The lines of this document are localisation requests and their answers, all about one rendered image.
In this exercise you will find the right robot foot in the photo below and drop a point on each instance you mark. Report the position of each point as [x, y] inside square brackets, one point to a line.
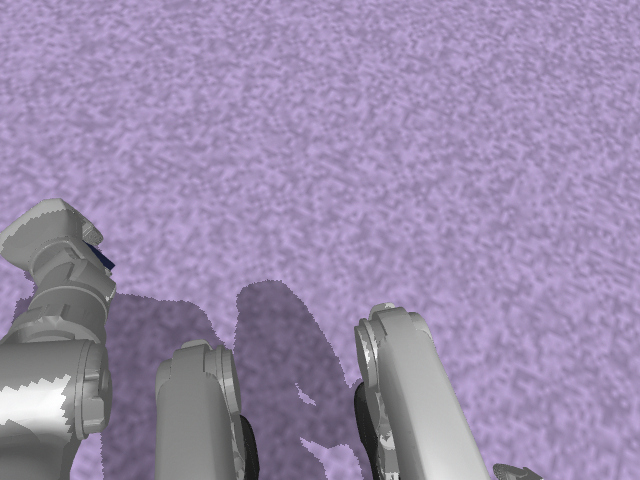
[367, 432]

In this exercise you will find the cube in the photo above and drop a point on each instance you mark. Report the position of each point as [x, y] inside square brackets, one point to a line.
[105, 261]

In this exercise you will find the left robot arm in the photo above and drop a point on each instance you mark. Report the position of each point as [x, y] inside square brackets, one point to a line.
[55, 386]

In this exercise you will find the left robot foot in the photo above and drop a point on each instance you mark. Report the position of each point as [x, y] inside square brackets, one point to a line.
[251, 456]

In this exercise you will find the right robot hand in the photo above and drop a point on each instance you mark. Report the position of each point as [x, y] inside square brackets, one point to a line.
[507, 472]

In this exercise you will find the left robot hand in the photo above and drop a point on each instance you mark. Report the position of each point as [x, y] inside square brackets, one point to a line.
[49, 219]

